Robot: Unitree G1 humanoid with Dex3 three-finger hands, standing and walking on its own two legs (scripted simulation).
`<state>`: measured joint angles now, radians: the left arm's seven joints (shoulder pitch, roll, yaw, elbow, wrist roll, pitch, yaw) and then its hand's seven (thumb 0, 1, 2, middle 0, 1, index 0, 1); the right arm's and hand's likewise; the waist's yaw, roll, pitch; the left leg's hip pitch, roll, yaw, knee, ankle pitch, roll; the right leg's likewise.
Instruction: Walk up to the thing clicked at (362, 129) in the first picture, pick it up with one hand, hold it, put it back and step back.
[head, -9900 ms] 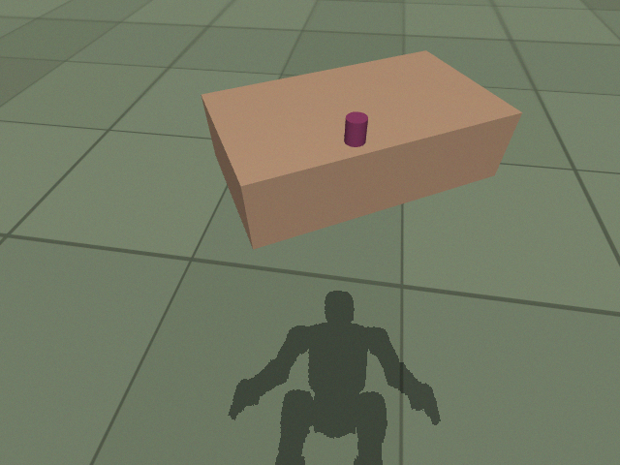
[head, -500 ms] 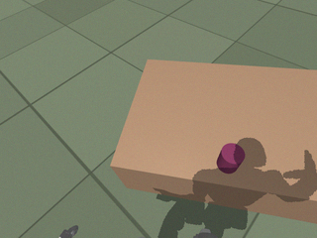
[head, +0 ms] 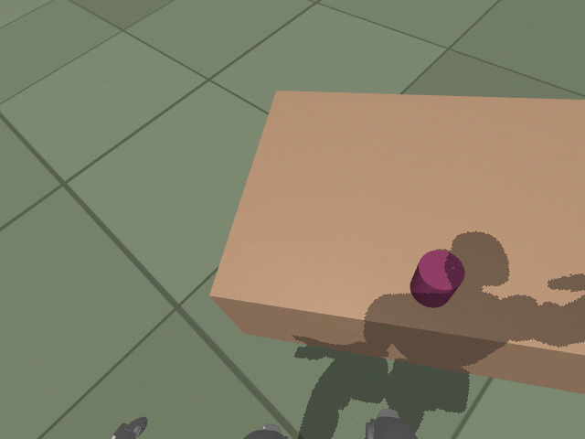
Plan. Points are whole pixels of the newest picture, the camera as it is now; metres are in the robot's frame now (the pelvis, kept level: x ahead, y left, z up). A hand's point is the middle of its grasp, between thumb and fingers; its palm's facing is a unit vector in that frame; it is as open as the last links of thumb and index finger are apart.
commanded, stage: go down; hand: right
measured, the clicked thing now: (435, 279) +0.47 -0.22 -0.30
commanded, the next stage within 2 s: approach in 0.66 s
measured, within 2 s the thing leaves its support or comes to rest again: neither
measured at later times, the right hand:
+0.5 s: hand out of the picture +0.35 -0.41 +0.03, palm faces +0.27 +0.96 -0.12, open 17.1 cm
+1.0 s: hand out of the picture +0.37 -0.41 +0.00, palm faces +0.27 +0.96 -0.09, open 17.3 cm
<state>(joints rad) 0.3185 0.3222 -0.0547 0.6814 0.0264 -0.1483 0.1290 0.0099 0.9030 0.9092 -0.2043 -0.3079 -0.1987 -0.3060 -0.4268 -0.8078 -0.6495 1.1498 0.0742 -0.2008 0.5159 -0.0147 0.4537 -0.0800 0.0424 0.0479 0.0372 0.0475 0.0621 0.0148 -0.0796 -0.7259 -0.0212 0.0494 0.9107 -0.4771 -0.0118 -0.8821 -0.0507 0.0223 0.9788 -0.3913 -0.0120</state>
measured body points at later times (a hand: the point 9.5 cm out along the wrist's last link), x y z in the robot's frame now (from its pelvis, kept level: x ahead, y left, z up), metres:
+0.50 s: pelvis +0.00 +0.00 +0.00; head +0.11 -0.05 +0.43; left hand +0.07 +0.28 -0.09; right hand +0.33 -0.46 +0.04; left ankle -0.02 +0.13 -0.68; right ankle +0.04 -0.11 -0.68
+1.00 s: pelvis -0.01 -0.01 -0.04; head +0.13 -0.06 +0.39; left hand +0.06 +0.28 -0.12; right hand +0.35 -0.46 +0.01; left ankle -0.02 +0.13 -0.68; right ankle +0.04 -0.11 -0.68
